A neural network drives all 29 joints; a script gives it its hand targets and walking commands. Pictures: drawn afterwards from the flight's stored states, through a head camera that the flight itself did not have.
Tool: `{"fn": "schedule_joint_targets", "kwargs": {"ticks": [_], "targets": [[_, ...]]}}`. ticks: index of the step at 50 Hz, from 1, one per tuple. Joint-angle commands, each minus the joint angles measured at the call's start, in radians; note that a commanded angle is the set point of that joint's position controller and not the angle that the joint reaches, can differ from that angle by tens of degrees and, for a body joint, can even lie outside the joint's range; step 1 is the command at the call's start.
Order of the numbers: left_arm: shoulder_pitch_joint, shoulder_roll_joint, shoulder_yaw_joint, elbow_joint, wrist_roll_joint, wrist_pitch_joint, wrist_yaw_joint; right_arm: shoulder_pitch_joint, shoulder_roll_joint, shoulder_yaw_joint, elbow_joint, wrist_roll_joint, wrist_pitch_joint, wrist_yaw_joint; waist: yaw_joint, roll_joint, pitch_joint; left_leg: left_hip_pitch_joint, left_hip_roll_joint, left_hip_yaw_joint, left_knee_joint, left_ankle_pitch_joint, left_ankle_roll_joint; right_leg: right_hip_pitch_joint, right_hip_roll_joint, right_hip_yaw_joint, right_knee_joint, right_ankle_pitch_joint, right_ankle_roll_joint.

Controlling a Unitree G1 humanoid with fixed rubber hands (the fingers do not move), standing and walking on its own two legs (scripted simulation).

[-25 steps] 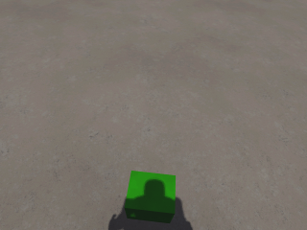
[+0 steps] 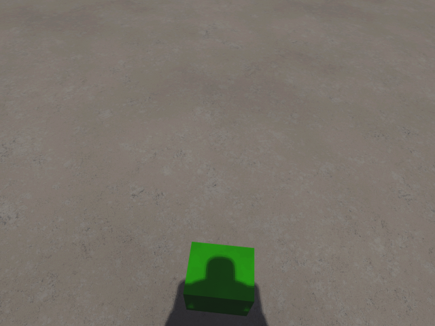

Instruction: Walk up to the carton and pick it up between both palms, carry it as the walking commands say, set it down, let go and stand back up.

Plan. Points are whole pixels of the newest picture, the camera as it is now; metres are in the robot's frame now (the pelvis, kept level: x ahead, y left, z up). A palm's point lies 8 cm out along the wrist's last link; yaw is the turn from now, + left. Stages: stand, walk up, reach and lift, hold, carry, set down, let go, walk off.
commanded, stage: reach and lift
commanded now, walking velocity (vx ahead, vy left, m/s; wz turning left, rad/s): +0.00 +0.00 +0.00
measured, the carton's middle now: (219, 279) +0.41 -0.02 -0.66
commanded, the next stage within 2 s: none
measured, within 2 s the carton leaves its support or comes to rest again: neither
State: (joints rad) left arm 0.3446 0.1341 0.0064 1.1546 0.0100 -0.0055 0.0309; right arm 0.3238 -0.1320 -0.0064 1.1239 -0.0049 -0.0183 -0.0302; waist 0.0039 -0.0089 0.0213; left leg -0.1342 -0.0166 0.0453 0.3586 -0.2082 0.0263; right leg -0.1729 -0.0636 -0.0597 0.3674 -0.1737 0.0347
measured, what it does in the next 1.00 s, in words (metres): lowers itself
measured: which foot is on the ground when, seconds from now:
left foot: down 0.00-1.00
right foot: down 0.00-1.00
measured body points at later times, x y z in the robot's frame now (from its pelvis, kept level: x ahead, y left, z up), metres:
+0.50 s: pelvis -0.01 -0.02 -0.04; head +0.11 -0.02 +0.39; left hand +0.16 +0.20 -0.17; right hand +0.15 -0.23 -0.17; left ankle -0.01 +0.10 -0.75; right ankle +0.01 -0.14 -0.75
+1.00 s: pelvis -0.08 -0.02 -0.10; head +0.08 -0.02 +0.32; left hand +0.25 +0.20 -0.20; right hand +0.24 -0.24 -0.20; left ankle -0.01 +0.10 -0.75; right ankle +0.01 -0.14 -0.75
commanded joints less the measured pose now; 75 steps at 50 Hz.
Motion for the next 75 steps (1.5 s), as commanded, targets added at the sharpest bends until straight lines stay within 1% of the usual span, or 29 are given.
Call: {"fn": "schedule_joint_targets", "kwargs": {"ticks": [1, 2, 3, 4, 5, 6, 7, 8, 9, 10, 11, 13, 15, 17, 19, 21, 23, 24, 26, 29, 33, 36, 42, 49, 56, 61, 65, 69, 75], "targets": [[-0.872, 0.228, -0.114, -0.708, -0.061, 0.014, -0.005, -0.846, -0.207, 0.06, -0.733, 0.045, 0.038, 0.007, -0.018, 0.023, -0.138, -0.426, 0.02, -0.058, 0.079, -0.379, 0.034, -0.294, 0.066, 0.028, 0.136, -0.315, -0.044], [-0.699, 0.19, -0.047, -0.534, -0.102, 0.114, 0.02, -0.624, -0.181, 0.018, -0.525, 0.067, 0.153, -0.008, -0.066, 0.041, -0.08, -0.429, 0.062, -0.052, 0.129, -0.33, 0.026, -0.256, 0.037, -0.022, 0.204, -0.284, -0.09], [-0.556, 0.193, -0.031, -0.506, -0.106, 0.198, 0.028, -0.5, -0.246, 0.005, -0.523, 0.079, 0.227, -0.003, -0.042, 0.02, -0.159, -0.366, 0.06, -0.022, 0.154, -0.319, 0.023, -0.208, 0.015, -0.036, 0.191, -0.281, -0.106], [-0.533, 0.187, -0.05, -0.49, -0.105, 0.289, 0.025, -0.461, -0.223, 0.042, -0.515, 0.096, 0.315, 0.011, -0.02, 0.014, -0.166, -0.361, 0.049, 0.002, 0.151, -0.344, 0.03, -0.214, 0.029, -0.042, 0.192, -0.315, -0.103], [-0.446, 0.18, -0.059, -0.48, -0.107, 0.4, 0.02, -0.405, -0.209, 0.066, -0.513, 0.099, 0.421, 0.019, -0.02, 0.029, -0.133, -0.402, 0.06, 0.009, 0.143, -0.364, 0.04, -0.235, 0.055, -0.034, 0.222, -0.309, -0.093], [-0.35, 0.156, -0.068, -0.432, -0.127, 0.508, 0.017, -0.328, -0.178, 0.079, -0.452, 0.108, 0.532, 0.032, -0.011, 0.067, -0.102, -0.49, 0.052, -0.005, 0.124, -0.355, 0.047, -0.226, 0.082, -0.012, 0.256, -0.265, -0.085], [-0.29, 0.128, -0.07, -0.423, -0.134, 0.58, 0.01, -0.272, -0.188, 0.067, -0.459, 0.104, 0.614, 0.038, -0.007, 0.086, -0.104, -0.545, 0.052, -0.024, 0.102, -0.327, 0.058, -0.177, 0.104, -0.002, 0.292, -0.169, -0.078], [-0.256, 0.093, -0.052, -0.426, -0.131, 0.631, 0.004, -0.214, -0.18, 0.04, -0.442, 0.09, 0.671, 0.042, -0.001, 0.08, -0.108, -0.558, 0.047, -0.036, 0.094, -0.275, 0.064, -0.147, 0.118, 0.014, 0.298, -0.087, -0.075], [-0.222, 0.066, -0.036, -0.442, -0.118, 0.674, -0.003, -0.164, -0.16, 0.03, -0.437, 0.081, 0.71, 0.044, 0.01, 0.05, -0.116, -0.51, 0.035, -0.049, 0.108, -0.174, 0.061, -0.156, 0.118, 0.036, 0.273, -0.024, -0.076], [-0.188, 0.054, -0.02, -0.46, -0.1, 0.704, -0.01, -0.143, -0.141, 0.024, -0.456, 0.069, 0.731, 0.046, 0.016, 0.012, -0.137, -0.425, 0.016, -0.053, 0.141, -0.059, 0.051, -0.188, 0.107, 0.056, 0.241, 0.022, -0.079], [-0.175, 0.056, -0.005, -0.502, -0.076, 0.715, -0.02, -0.156, -0.129, 0.016, -0.502, 0.049, 0.733, 0.045, 0.011, -0.01, -0.155, -0.343, -0.002, -0.056, 0.162, 0.026, 0.042, -0.217, 0.099, 0.068, 0.213, 0.06, -0.081], [-0.194, 0.067, 0.03, -0.597, -0.011, 0.703, -0.039, -0.195, -0.107, -0.016, -0.59, 0.003, 0.71, 0.04, -0.003, -0.005, -0.17, -0.278, -0.017, -0.054, 0.177, 0.112, 0.034, -0.227, 0.096, 0.081, 0.199, 0.126, -0.08], [-0.256, 0.069, 0.061, -0.694, 0.044, 0.66, -0.052, -0.263, -0.079, -0.04, -0.682, -0.036, 0.666, 0.038, -0.006, -0.006, -0.196, -0.303, -0.017, -0.053, 0.206, 0.153, 0.029, -0.225, 0.094, 0.086, 0.226, 0.179, -0.073], [-0.294, 0.076, 0.092, -0.753, 0.078, 0.61, -0.059, -0.302, -0.057, -0.056, -0.753, -0.055, 0.622, 0.04, -0.002, -0.01, -0.257, -0.351, -0.011, -0.056, 0.256, 0.202, 0.02, -0.231, 0.09, 0.088, 0.28, 0.243, -0.059], [-0.294, 0.091, 0.117, -0.782, 0.091, 0.561, -0.063, -0.292, -0.048, -0.066, -0.799, -0.059, 0.581, 0.041, 0.004, -0.013, -0.343, -0.402, -0.008, -0.059, 0.315, 0.264, 0.009, -0.236, 0.085, 0.093, 0.342, 0.343, -0.044], [-0.286, 0.107, 0.133, -0.788, 0.083, 0.507, -0.074, -0.264, -0.05, -0.076, -0.824, -0.049, 0.536, 0.039, 0.0, -0.023, -0.422, -0.457, -0.012, -0.06, 0.369, 0.315, 0.001, -0.238, 0.082, 0.101, 0.396, 0.448, -0.032], [-0.269, 0.113, 0.131, -0.766, 0.066, 0.461, -0.09, -0.223, -0.043, -0.077, -0.822, -0.035, 0.498, 0.035, -0.004, -0.021, -0.475, -0.507, -0.017, -0.055, 0.413, 0.325, -0.003, -0.258, 0.08, 0.109, 0.439, 0.499, -0.024], [-0.263, 0.113, 0.125, -0.756, 0.057, 0.445, -0.097, -0.206, -0.037, -0.075, -0.819, -0.027, 0.485, 0.032, -0.005, -0.016, -0.487, -0.527, -0.019, -0.052, 0.43, 0.316, -0.003, -0.277, 0.079, 0.111, 0.457, 0.494, -0.022], [-0.264, 0.115, 0.113, -0.749, 0.038, 0.424, -0.109, -0.188, -0.029, -0.074, -0.816, -0.012, 0.468, 0.026, -0.007, 0.001, -0.495, -0.553, -0.02, -0.047, 0.455, 0.281, -0.002, -0.322, 0.082, 0.104, 0.481, 0.431, -0.022], [-0.291, 0.111, 0.094, -0.768, 0.014, 0.418, -0.115, -0.201, -0.032, -0.076, -0.822, -0.001, 0.461, 0.02, -0.007, 0.018, -0.466, -0.57, -0.017, -0.036, 0.476, 0.176, -0.001, -0.396, 0.092, 0.079, 0.492, 0.244, -0.026], [-0.374, 0.119, 0.087, -0.8, 0.0, 0.434, -0.113, -0.287, -0.045, -0.074, -0.846, 0.006, 0.471, 0.021, 0.0, 0.002, -0.393, -0.617, -0.011, -0.017, 0.488, -0.031, 0.003, -0.46, 0.092, 0.053, 0.492, -0.009, -0.031], [-0.473, 0.14, 0.104, -0.806, 0.002, 0.442, -0.108, -0.389, -0.056, -0.082, -0.857, 0.013, 0.477, 0.017, 0.005, -0.001, -0.362, -0.659, -0.004, -0.008, 0.501, -0.14, 0.007, -0.49, 0.085, 0.046, 0.503, -0.125, -0.031], [-0.686, 0.165, 0.142, -0.745, 0.001, 0.458, -0.099, -0.599, -0.083, -0.102, -0.803, 0.023, 0.495, 0.005, 0.005, 0.006, -0.354, -0.714, 0.005, 0.003, 0.536, -0.235, 0.005, -0.528, 0.075, 0.045, 0.533, -0.231, -0.03], [-0.967, 0.185, 0.167, -0.617, -0.019, 0.451, -0.086, -0.884, -0.121, -0.156, -0.657, 0.033, 0.488, -0.006, -0.01, 0.023, -0.428, -0.738, 0.003, 0.0, 0.563, -0.244, -0.004, -0.584, 0.083, 0.03, 0.572, -0.248, -0.026], [-1.164, 0.209, 0.199, -0.496, -0.021, 0.388, -0.069, -1.074, -0.155, -0.202, -0.529, 0.035, 0.418, -0.011, -0.02, 0.024, -0.567, -0.785, -0.01, -0.01, 0.594, -0.167, -0.021, -0.66, 0.103, 0.023, 0.61, -0.164, -0.019], [-1.287, 0.238, 0.204, -0.438, -0.033, 0.309, -0.061, -1.188, -0.19, -0.231, -0.477, 0.047, 0.329, -0.008, -0.023, 0.032, -0.697, -0.821, -0.018, -0.019, 0.622, -0.097, -0.034, -0.735, 0.11, 0.021, 0.643, -0.095, -0.014], [-1.376, 0.267, 0.211, -0.396, -0.055, 0.249, -0.059, -1.273, -0.214, -0.241, -0.449, 0.071, 0.267, 0.0, -0.016, 0.027, -0.792, -0.842, -0.025, -0.028, 0.639, -0.057, -0.038, -0.768, 0.112, 0.023, 0.658, -0.057, -0.009], [-1.453, 0.3, 0.228, -0.367, -0.066, 0.196, -0.067, -1.349, -0.229, -0.255, -0.434, 0.084, 0.216, 0.003, -0.013, 0.018, -0.879, -0.871, -0.031, -0.032, 0.655, -0.015, -0.038, -0.775, 0.114, 0.028, 0.672, -0.003, -0.003], [-1.537, 0.337, 0.252, -0.346, -0.069, 0.134, -0.093, -1.422, -0.238, -0.287, -0.415, 0.072, 0.16, 0.007, -0.025, 0.013, -0.978, -0.924, -0.036, -0.034, 0.673, 0.088, -0.037, -0.766, 0.116, 0.035, 0.691, 0.13, 0.004]]}}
